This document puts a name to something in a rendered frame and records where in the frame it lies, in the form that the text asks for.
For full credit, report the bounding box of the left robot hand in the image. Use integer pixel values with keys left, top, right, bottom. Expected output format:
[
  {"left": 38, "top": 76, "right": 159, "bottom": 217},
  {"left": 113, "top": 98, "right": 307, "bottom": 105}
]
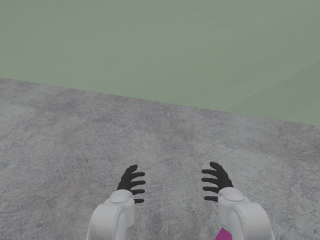
[{"left": 117, "top": 164, "right": 146, "bottom": 204}]

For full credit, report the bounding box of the right robot hand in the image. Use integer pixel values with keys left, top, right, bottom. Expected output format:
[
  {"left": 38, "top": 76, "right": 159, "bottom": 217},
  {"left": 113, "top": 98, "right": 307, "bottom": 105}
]
[{"left": 201, "top": 161, "right": 234, "bottom": 202}]

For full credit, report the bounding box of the carton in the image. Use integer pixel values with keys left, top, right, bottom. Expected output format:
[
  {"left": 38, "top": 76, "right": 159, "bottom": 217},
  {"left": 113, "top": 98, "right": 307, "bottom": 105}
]
[{"left": 215, "top": 227, "right": 233, "bottom": 240}]

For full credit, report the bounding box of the robot right forearm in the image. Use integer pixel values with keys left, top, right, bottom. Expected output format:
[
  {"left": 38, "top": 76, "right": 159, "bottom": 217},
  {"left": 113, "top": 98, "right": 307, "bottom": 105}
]
[{"left": 217, "top": 187, "right": 275, "bottom": 240}]

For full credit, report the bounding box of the robot left forearm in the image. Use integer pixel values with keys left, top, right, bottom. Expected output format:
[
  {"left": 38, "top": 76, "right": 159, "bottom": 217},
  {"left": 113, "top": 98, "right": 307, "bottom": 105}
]
[{"left": 86, "top": 189, "right": 135, "bottom": 240}]

